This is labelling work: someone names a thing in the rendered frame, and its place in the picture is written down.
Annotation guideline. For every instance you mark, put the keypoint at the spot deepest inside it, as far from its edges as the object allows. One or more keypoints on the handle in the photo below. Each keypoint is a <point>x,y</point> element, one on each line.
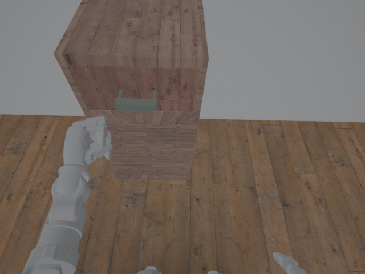
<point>133,104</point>

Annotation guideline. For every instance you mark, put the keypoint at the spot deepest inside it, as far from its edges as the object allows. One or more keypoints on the right robot hand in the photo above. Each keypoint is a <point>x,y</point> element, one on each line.
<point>290,266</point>

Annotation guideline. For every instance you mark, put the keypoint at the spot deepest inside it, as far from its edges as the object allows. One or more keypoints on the cabinet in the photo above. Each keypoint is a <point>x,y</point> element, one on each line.
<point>154,145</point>

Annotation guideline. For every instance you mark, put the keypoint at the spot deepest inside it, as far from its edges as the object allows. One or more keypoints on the drawer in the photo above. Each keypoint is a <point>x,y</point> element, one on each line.
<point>100,85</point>

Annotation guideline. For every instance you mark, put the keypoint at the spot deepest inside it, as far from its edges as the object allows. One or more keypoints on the robot left forearm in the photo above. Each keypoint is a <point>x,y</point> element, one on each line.
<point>57,249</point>

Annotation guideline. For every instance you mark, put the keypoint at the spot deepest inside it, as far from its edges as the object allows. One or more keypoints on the left robot hand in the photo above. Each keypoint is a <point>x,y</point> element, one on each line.
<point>80,148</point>

